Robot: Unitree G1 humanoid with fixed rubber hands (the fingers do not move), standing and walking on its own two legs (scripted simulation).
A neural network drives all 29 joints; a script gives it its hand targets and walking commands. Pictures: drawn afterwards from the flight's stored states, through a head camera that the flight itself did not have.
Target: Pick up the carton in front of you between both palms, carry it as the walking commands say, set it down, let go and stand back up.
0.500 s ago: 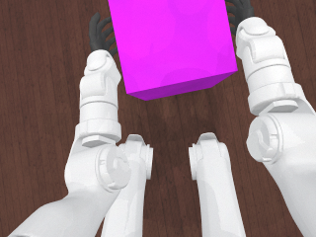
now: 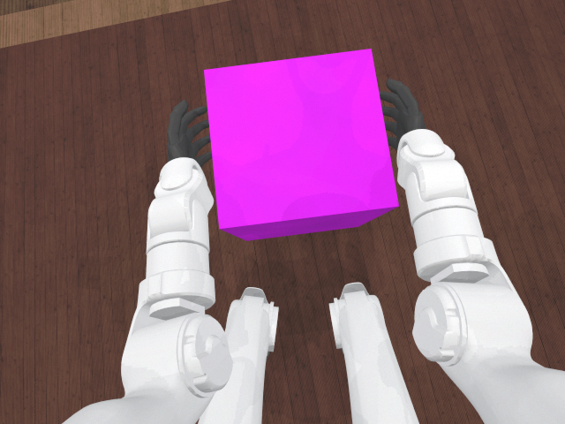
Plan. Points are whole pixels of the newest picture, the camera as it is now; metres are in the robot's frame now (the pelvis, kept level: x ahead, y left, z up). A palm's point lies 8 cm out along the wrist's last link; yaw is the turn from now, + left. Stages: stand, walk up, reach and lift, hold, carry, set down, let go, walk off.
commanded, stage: reach and lift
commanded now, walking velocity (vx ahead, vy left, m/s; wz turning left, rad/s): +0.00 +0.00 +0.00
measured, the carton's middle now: (296, 164) +0.48 +0.00 -0.13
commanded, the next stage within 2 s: hold in 2.00 s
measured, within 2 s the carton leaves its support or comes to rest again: neither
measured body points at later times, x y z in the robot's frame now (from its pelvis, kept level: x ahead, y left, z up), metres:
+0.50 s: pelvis +0.05 +0.01 +0.14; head +0.17 -0.01 +0.57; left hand +0.43 +0.15 +0.11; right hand +0.43 -0.15 +0.09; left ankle +0.09 +0.14 -0.51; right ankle +0.09 -0.13 -0.51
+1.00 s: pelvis +0.08 +0.01 +0.23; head +0.06 +0.01 +0.68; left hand +0.40 +0.16 +0.24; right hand +0.38 -0.15 +0.23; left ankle +0.09 +0.14 -0.51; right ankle +0.09 -0.13 -0.51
